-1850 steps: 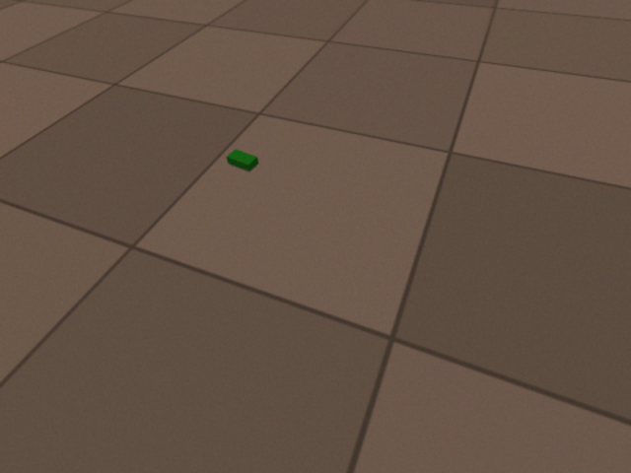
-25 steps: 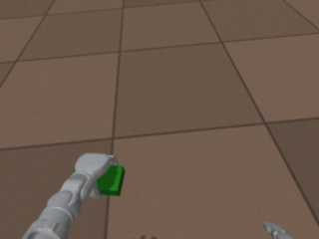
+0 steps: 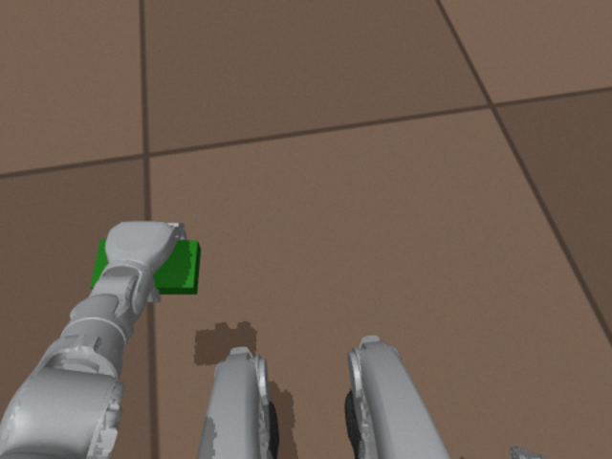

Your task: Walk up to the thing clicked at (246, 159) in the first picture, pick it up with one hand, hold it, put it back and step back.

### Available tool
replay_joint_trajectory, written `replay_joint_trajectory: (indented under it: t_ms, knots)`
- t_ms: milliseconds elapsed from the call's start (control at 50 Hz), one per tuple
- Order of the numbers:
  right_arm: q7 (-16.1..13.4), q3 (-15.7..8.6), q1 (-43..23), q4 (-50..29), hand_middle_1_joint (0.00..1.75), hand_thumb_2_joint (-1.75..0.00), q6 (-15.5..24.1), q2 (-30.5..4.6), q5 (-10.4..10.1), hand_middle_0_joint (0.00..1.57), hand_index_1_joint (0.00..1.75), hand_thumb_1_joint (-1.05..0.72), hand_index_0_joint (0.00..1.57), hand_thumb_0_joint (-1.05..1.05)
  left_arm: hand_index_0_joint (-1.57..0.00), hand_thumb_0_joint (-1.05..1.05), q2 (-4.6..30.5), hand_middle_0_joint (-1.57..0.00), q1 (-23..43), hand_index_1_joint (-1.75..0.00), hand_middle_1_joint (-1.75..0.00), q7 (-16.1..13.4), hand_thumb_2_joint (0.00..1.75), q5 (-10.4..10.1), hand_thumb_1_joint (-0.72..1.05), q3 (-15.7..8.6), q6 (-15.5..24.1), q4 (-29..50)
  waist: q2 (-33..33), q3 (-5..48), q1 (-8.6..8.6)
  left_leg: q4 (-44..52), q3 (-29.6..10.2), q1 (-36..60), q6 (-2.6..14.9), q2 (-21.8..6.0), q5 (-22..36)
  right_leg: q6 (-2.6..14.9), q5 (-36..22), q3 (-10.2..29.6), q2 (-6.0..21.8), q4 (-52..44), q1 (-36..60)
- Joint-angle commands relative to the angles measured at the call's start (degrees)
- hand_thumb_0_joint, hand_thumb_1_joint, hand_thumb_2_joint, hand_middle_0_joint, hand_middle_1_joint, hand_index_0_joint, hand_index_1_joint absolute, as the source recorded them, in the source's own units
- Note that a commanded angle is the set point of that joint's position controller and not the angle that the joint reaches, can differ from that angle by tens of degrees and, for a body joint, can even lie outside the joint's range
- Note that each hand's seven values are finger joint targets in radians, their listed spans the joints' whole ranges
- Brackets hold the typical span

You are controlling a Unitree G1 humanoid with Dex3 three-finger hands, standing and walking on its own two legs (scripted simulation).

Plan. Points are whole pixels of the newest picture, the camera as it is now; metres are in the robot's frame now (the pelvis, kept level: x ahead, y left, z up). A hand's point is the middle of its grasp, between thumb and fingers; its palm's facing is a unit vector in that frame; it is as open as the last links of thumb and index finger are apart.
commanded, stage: crouch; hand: left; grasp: from above
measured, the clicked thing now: (149, 267) +0.42 +0.24 -0.14
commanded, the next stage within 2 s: lower in 1.10 s
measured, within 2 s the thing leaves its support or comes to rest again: neither
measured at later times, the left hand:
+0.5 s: hand (179, 282) +0.43 +0.24 -0.29, palm faces -0.44 +0.02 -0.90, open 10.4 cm
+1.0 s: hand (189, 285) +0.45 +0.24 -0.37, palm faces -0.46 +0.02 -0.89, open 10.4 cm
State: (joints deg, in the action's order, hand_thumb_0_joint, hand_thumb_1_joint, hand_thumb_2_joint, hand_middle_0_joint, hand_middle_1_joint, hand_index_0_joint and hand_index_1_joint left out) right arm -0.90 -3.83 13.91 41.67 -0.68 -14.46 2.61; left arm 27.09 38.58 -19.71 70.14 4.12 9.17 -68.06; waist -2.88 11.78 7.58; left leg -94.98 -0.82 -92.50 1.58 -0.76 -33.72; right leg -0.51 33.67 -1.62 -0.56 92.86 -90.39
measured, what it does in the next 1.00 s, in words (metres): lowers itself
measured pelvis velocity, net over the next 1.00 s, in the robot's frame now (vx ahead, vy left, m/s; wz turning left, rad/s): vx -0.02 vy -0.01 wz -0.08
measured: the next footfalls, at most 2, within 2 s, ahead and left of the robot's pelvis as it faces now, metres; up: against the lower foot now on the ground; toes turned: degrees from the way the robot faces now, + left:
none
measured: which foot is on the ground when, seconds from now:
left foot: down 0.00-1.00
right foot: down 0.00-1.00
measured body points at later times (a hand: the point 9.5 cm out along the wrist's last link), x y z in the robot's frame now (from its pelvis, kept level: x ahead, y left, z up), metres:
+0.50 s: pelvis -0.01 -0.01 -0.13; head +0.22 +0.03 +0.25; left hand +0.45 +0.23 -0.24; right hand +0.05 -0.28 -0.25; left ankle +0.07 +0.10 -0.52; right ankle +0.07 -0.13 -0.52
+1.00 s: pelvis -0.02 -0.01 -0.20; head +0.22 +0.04 +0.18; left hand +0.47 +0.23 -0.32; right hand +0.00 -0.28 -0.31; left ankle +0.07 +0.10 -0.52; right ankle +0.07 -0.13 -0.52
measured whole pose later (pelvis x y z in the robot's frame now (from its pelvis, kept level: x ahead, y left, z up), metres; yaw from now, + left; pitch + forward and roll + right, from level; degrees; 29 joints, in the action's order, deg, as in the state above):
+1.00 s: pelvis -0.02 -0.01 -0.20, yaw -5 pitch +35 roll -7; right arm 7.4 1.1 9.9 44.7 3.7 -14.7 8.8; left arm 40.5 53.2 -24.2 76.9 -4.5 16.8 -82.9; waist 0.2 4.6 12.8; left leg -133.4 -5.1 -129.8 1.2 -1.4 -38.7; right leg 0.2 38.0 -5.9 -1.2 129.2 -126.2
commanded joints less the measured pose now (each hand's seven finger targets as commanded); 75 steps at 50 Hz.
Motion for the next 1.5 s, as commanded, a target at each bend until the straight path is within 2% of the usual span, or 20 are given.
replay_joint_trajectory:
  t_ms: [0, 100, 120, 200, 240, 260, 360, 380, 540, 620, 680, 800, 820, 900, 1000, 1160, 1300, 1380, 1400, 1480]
  knots:
    - [0.1, -3.6, 5.3, -3.6, 0.3, -0.9, 2.7, -11.6, 0.6, 0.2, 0.3, -0.9, 0.2, 0.0, -1.09, 0.0, 13.7, -1.09, 20.5, -0.66, -0.66, -2.0, 0.86, -1.3, 0.74, -3.6, 0.8, 7.9, -2.4, 30.3, 0.9, 8.0, -3.3, 17.6, -0.37, 1.6, -0.3, 3.03, -1.6, -1.4, -0.9, -7.0, 5.5]
    - [1.6, -2.7, 6.3, -2.3, 0.3, -0.9, 3.5, -11.4, 1.4, 0.2, 0.3, -0.9, 0.2, 0.0, -1.12, 0.0, 17.5, -1.12, 24.2, -0.68, -0.67, -2.8, 0.9, 0.3, 0.76, -5.5, 3.4, 9.7, -5.9, 35.2, 1.18, 1.2, -2.8, 13.8, -0.28, 1.9, 2.9, 3.14, -3.8, -1.9, -0.9, -1.0, 0.4]
    - [2.0, -2.6, 6.0, -2.0, 0.3, -0.9, 3.6, -11.9, 1.7, 0.2, 0.3, -0.9, 0.2, 0.0, -1.12, 0.0, 15.8, -1.12, 20.6, -0.67, -0.67, -3.0, 0.9, 0.7, 0.76, -5.2, 3.2, 3.8, -5.6, 32.6, 1.62, 0.3, -3.3, 12.6, -0.35, 1.8, 2.7, 3.01, -3.2, -2.0, -0.6, 0.1, -2.4]
    - [3.3, -2.5, 7.4, -0.9, 0.3, -0.9, 4.1, -11.6, 2.6, 0.2, 0.3, -0.9, 0.2, 0.0, -1.1, 0.0, 19.3, -1.09, 28.1, -0.65, -0.65, -5.1, 0.86, 2.0, 0.74, -7.2, 4.7, 9.8, -10.2, 37.7, 1.96, -3.7, -3.4, 14.3, -0.73, 1.5, 7.4, 3.27, -6.4, -2.8, -0.7, 4.6, -5.5]
    - [3.8, -2.2, 6.8, -0.7, 0.3, -0.9, 4.2, -11.8, 2.9, 0.2, 0.3, -0.91, 0.2, 0.0, -1.08, 0.0, 18.1, -1.09, 24.7, -0.62, -0.62, -5.6, 0.84, 2.8, 0.7, -6.9, 4.2, 3.2, -8.9, 36.2, 1.95, -6.0, -2.9, 11.8, -0.46, 1.6, 7.7, 3.04, -6.6, -2.9, -0.8, 5.8, -7.2]
    - [4.0, -2.3, 7.9, -0.2, 0.3, -0.9, 4.2, -11.6, 3.2, 0.2, 0.3, -0.91, 0.2, 0.0, -1.09, 0.0, 21.4, -1.09, 28.6, -0.62, -0.62, -6.2, 0.83, 3.0, 0.71, -8.8, 4.9, 8.2, -9.6, 38.0, 1.95, -7.3, -2.3, 11.5, -0.23, 1.7, 8.6, 2.99, -7.8, -2.9, -1.0, 6.2, -6.4]
    - [5.3, -2.2, 8.0, -0.1, 0.3, -0.91, 4.3, -11.4, 4.1, 0.2, 0.3, -0.91, 0.2, 0.0, -1.09, 0.0, 21.7, -1.08, 29.6, -0.66, -0.66, -6.4, 0.85, 3.1, 0.72, -9.1, 5.1, 6.1, -10.7, 38.1, 2.71, -11.6, -1.5, 8.6, 0.02, 1.6, 9.7, 2.87, -9.6, -3.1, -1.2, 9.3, -6.9]
    - [5.6, -2.1, 7.8, 0.1, 0.3, -0.91, 4.4, -11.6, 4.0, 0.2, 0.3, -0.91, 0.2, 0.0, -1.1, 0.0, 19.9, -1.09, 25.2, -0.65, -0.65, -6.2, 0.86, 3.4, 0.73, -8.4, 4.4, 0.2, -9.8, 36.4, 2.36, -12.0, -1.9, 8.2, -0.07, 1.4, 9.4, 2.81, -8.9, -3.2, -1.1, 9.8, -8.1]
    - [6.6, -2.0, 7.5, 0.5, 0.3, -0.9, 4.2, -12.3, 4.6, 0.2, 0.3, -0.91, 0.2, 0.0, -1.06, 0.0, 23.9, -1.05, 30.1, -0.66, -0.66, -5.5, 0.84, 3.9, 0.7, -9.7, 5.6, 1.6, -11.2, 34.7, 3.16, -16.2, -2.3, 3.4, -0.13, 1.1, 7.6, 2.97, -8.1, -4.2, -1.6, 15.0, -12.6]
    - [7.2, -0.7, 7.4, 0.5, 0.3, -0.9, 4.1, -11.8, 4.9, 0.2, 0.3, -0.91, 0.2, 0.0, -1.05, 0.0, 23.8, -1.04, 28.8, -0.66, -0.68, -5.5, 0.83, 4.4, 0.69, -10.0, 6.2, -0.9, -10.7, 34.9, 3.74, -18.5, -2.4, 2.2, -0.1, 1.1, 9.4, 2.82, -9.8, -4.8, -1.8, 17.2, -13.4]
    - [7.4, -1.3, 7.1, 1.1, 0.3, -0.9, 4.1, -13.2, 5.1, 0.2, 0.3, -0.91, 0.2, 0.0, -1.04, 0.0, 23.1, -1.03, 29.2, -0.65, -0.66, -5.6, 0.8, 4.6, 0.68, -8.8, 6.5, -4.2, -11.9, 31.7, 3.86, -19.1, -2.3, -1.1, -0.2, 1.2, 5.0, 2.98, -6.3, -4.8, -1.8, 18.3, -16.4]
    - [7.6, -0.5, 6.9, 1.1, 0.3, -0.9, 4.4, -13.9, 5.6, 0.2, 0.3, -0.91, 0.2, 0.0, -1.05, 0.0, 28.4, -1.03, 34.9, -0.64, -0.66, -7.0, 0.79, 5.3, 0.7, -11.3, 7.6, -2.3, -12.0, 33.2, 4.49, -22.1, -1.6, -4.6, 0.2, 1.2, 3.5, 2.87, -5.6, -5.3, -2.2, 20.6, -16.4]
    - [7.7, 0.0, 6.7, 1.5, 0.3, -0.9, 4.5, -13.4, 5.6, 0.2, 0.3, -0.91, 0.2, 0.0, -1.05, 0.0, 25.6, -1.04, 31.1, -0.65, -0.66, -6.8, 0.78, 5.4, 0.7, -9.6, 7.1, -7.0, -10.7, 31.5, 4.32, -22.2, -1.7, -4.8, 0.25, 1.3, 2.4, 2.86, -4.4, -5.2, -2.1, 20.6, -17.4]
    - [7.5, 0.4, 7.6, 2.3, 0.3, -0.9, 4.6, -14.1, 6.0, 0.2, 0.3, -0.91, 0.2, 0.0, -1.02, 0.0, 28.8, -1.01, 34.1, -0.65, -0.66, -7.5, 0.78, 5.7, 0.66, -11.1, 7.4, -4.6, -13.2, 32.8, 4.53, -23.7, -1.9, -4.6, -0.05, 1.1, 3.8, 2.91, -5.7, -5.9, -2.1, 22.6, -18.3]
    - [7.6, 1.4, 6.0, 1.6, 0.3, -0.9, 4.8, -14.5, 6.0, 0.2, 0.3, -0.91, 0.2, 0.0, -1.02, 0.0, 27.6, -1.0, 32.1, -0.62, -0.64, -7.1, 0.72, 5.0, 0.65, -9.4, 6.9, -10.2, -10.8, 29.2, 5.25, -25.2, -1.7, -8.8, 0.49, 1.0, 1.0, 2.71, -3.5, -6.1, -2.4, 23.0, -19.6]
    - [7.6, 1.6, 7.0, 2.3, 0.3, -0.9, 4.8, -15.0, 6.1, 0.2, 0.3, -0.91, 0.2, 0.0, -1.03, 0.0, 31.3, -1.02, 35.4, -0.6, -0.61, -7.2, 0.7, 4.3, 0.67, -11.1, 7.8, -3.5, -12.3, 31.9, 5.65, -27.7, -1.8, -9.3, 0.33, 0.8, 4.4, 2.49, -7.2, -6.6, -2.7, 25.2, -17.7]
    - [8.1, 3.1, 5.9, 2.0, 0.3, -0.9, 4.7, -15.2, 6.4, 0.2, 0.3, -0.91, 0.2, 0.0, -1.0, 0.0, 27.5, -1.0, 31.1, -0.58, -0.58, -7.3, 0.73, 5.0, 0.59, -8.5, 7.6, -12.3, -10.9, 25.9, 6.92, -29.1, -2.7, -11.7, 0.29, 0.7, 3.4, 2.65, -6.1, -7.6, -2.9, 26.8, -21.3]
    - [8.2, 3.2, 5.7, 1.3, 0.3, -0.9, 4.9, -16.4, 7.0, 0.2, 0.3, -0.91, 0.2, 0.0, -1.02, 0.0, 32.9, -1.02, 33.3, -0.6, -0.6, -8.9, 0.73, 6.1, 0.64, -12.1, 9.2, -8.4, -15.0, 28.2, 6.46, -29.4, -3.4, -9.5, -0.31, 0.7, 5.1, 2.73, -7.3, -8.7, -2.9, 29.0, -21.6]
    - [8.4, 3.4, 5.3, 1.5, 0.3, -0.9, 5.1, -16.0, 7.1, 0.2, 0.3, -0.91, 0.2, 0.0, -1.04, 0.0, 30.7, -1.03, 31.7, -0.6, -0.61, -9.0, 0.75, 6.4, 0.66, -10.8, 9.1, -10.8, -14.6, 27.2, 6.83, -29.8, -3.4, -9.0, -0.41, 0.6, 5.4, 2.73, -7.5, -8.7, -2.9, 29.5, -22.4]
    - [8.8, 4.0, 5.4, 1.4, 0.3, -0.9, 5.4, -16.2, 8.1, 0.2, 0.3, -0.91, 0.2, 0.0, -1.03, 0.0, 33.6, -1.02, 33.0, -0.64, -0.65, -10.7, 0.76, 7.2, 0.67, -12.9, 9.8, -10.7, -15.5, 26.1, 7.95, -31.3, -3.1, -10.8, -0.09, 0.5, 4.4, 2.52, -7.2, -9.0, -3.3, 29.4, -22.1]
